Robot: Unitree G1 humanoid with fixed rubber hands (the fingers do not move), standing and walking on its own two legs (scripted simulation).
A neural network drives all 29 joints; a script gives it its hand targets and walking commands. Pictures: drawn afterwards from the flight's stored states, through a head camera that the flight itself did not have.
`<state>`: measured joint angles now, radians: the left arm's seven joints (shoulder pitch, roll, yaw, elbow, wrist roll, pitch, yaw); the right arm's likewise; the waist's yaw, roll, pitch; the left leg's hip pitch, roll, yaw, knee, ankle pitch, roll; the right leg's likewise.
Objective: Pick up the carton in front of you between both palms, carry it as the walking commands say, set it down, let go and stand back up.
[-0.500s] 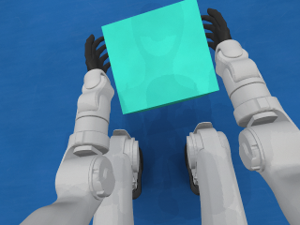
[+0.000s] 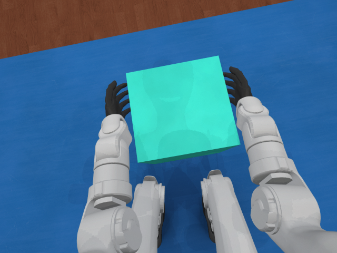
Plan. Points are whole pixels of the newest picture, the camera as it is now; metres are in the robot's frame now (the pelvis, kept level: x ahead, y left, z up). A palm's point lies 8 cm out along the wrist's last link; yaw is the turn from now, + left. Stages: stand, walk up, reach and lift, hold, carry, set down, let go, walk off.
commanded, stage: reach and lift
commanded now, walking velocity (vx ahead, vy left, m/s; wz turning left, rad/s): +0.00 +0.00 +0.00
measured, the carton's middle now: (180, 120) +0.44 -0.02 -0.14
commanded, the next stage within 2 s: none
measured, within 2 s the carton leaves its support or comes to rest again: neither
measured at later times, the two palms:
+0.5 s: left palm (78, 100) +0.41 +0.14 +0.11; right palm (275, 84) +0.41 -0.16 +0.10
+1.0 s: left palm out of the picture +0.38 +0.14 +0.26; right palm out of the picture +0.37 -0.15 +0.25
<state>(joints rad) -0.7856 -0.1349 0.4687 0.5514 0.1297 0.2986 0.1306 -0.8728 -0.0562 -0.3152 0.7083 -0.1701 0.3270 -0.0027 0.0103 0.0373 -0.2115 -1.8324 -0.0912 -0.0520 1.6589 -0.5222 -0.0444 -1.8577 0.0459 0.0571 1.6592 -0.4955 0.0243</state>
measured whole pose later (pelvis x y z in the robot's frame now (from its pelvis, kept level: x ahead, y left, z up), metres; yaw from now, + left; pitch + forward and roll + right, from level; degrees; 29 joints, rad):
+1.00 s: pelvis +0.08 +0.01 +0.24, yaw -1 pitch +1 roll +0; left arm -0.28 -0.16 0.27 0.42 0.23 0.52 0.03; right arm -0.24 0.15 -0.24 0.39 -0.24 0.55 -0.03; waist -0.01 0.02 -0.09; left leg -0.28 -0.04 -0.09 0.53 -0.27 0.00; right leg -0.29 0.02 0.07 0.51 -0.24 0.01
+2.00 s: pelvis +0.09 +0.00 +0.25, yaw -2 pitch -6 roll +0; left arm -0.30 -0.16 0.26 0.32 0.30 0.67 0.00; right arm -0.26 0.15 -0.22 0.29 -0.29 0.70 0.00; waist 0.00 0.01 0.01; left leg -0.06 -0.03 -0.09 0.37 -0.21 0.00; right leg -0.08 0.02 0.07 0.36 -0.18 0.01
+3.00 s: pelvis +0.08 +0.00 +0.25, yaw -2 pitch -8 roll +0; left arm -0.29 -0.16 0.25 0.25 0.30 0.74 -0.01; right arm -0.26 0.15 -0.20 0.24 -0.28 0.78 0.00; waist 0.00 0.01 0.02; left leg -0.02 -0.02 -0.09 0.35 -0.20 0.00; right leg -0.03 0.02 0.08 0.34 -0.17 0.00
